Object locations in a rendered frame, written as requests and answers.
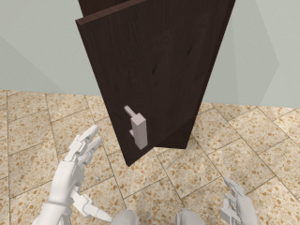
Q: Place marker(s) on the left robot forearm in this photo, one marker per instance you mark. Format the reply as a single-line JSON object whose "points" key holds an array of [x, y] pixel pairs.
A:
{"points": [[53, 213]]}

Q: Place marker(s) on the handle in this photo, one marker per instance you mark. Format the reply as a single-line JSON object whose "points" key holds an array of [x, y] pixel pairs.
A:
{"points": [[139, 130]]}

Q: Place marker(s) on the right robot hand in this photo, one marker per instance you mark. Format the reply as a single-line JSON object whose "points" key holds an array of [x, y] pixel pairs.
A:
{"points": [[243, 211]]}

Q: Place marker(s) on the right robot thigh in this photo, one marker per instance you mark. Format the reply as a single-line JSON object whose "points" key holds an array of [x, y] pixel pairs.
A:
{"points": [[188, 218]]}

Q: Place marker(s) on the robot thigh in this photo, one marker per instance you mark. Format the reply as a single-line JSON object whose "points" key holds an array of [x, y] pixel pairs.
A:
{"points": [[188, 218], [126, 218]]}

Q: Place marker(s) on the cupboard door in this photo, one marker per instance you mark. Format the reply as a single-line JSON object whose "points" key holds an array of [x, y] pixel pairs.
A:
{"points": [[153, 56]]}

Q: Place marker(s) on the left robot hand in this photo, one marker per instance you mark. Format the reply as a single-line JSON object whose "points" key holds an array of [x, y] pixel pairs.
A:
{"points": [[70, 171]]}

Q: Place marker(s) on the left robot thigh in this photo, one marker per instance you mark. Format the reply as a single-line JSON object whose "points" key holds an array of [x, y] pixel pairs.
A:
{"points": [[126, 218]]}

